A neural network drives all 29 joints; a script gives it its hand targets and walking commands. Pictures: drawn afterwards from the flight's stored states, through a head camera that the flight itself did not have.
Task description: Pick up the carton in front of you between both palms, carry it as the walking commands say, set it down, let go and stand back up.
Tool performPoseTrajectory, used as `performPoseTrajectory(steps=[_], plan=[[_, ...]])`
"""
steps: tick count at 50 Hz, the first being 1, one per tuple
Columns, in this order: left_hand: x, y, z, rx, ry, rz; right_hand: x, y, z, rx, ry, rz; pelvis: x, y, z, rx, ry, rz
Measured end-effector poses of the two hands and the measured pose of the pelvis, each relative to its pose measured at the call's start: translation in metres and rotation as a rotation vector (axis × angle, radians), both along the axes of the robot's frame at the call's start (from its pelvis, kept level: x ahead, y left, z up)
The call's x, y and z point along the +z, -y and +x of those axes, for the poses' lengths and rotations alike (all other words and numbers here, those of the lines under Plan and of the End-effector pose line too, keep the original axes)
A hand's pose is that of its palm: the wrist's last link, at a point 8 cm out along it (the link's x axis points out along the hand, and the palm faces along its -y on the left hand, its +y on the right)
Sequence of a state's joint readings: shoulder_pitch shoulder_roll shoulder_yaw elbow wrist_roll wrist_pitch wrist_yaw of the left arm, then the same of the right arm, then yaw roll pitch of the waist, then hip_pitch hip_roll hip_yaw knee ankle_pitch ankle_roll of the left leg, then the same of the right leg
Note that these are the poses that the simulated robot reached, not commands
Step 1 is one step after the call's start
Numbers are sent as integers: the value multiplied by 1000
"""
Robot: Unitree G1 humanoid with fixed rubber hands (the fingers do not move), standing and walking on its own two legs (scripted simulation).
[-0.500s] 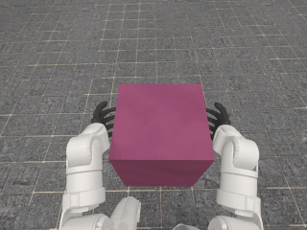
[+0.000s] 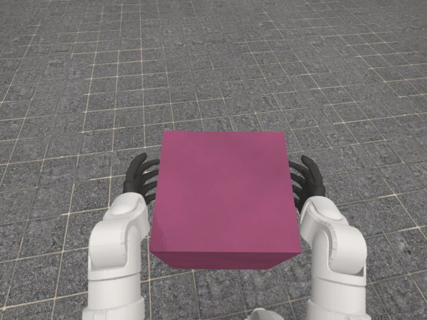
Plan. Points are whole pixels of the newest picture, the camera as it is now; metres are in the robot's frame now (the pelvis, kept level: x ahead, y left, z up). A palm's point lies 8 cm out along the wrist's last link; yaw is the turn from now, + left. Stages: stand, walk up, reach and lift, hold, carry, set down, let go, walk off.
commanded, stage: carry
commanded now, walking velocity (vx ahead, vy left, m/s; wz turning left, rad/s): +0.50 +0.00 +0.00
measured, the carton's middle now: (221, 208) +0.31 -0.01 +0.01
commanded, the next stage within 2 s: none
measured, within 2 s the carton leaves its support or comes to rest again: neither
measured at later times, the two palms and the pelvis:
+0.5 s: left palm (154, 115) +0.50 +0.13 +0.08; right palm (287, 110) +0.52 -0.17 +0.08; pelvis +0.29 -0.03 -0.01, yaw +3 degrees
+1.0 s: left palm (164, 98) +0.61 +0.12 +0.04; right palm (279, 98) +0.61 -0.18 +0.04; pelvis +0.36 -0.02 -0.03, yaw +0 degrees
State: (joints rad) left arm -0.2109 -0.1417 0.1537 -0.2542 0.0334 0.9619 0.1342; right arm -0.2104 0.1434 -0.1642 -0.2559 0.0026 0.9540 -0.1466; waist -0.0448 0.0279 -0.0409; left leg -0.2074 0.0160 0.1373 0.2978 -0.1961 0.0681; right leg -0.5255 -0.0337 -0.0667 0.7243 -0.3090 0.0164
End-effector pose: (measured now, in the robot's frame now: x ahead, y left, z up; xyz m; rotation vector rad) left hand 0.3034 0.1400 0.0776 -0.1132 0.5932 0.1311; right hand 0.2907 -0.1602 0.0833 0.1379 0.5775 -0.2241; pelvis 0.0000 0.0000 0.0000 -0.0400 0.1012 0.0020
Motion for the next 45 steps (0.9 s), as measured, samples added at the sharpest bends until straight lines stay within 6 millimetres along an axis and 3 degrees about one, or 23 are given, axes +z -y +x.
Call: performPoseTrajectory(steps=[5,10,15,20,27,35,45], plan=[[11,4,41,35,18,22,12,4,56,69,17,-31,-6,17,75,10,16,11],[3,17,88,70,11,55,-4,17,115,115,11,-16,-26,38,150,48,38,8],[-6,20,117,106,-111,55,-15,18,155,163,-107,-12,-13,48,198,70,29,39],[1,17,154,114,-121,63,-11,16,194,174,-116,-5,-4,46,240,63,28,57],[3,5,221,69,-24,36,-1,3,250,138,-23,-35,-19,27,305,51,61,33],[-10,3,277,38,-81,25,-9,2,297,117,-82,-59,-21,20,349,17,35,63],[-28,13,306,-8,-119,74,-32,12,317,98,-121,-63,-25,21,361,1,28,60]])
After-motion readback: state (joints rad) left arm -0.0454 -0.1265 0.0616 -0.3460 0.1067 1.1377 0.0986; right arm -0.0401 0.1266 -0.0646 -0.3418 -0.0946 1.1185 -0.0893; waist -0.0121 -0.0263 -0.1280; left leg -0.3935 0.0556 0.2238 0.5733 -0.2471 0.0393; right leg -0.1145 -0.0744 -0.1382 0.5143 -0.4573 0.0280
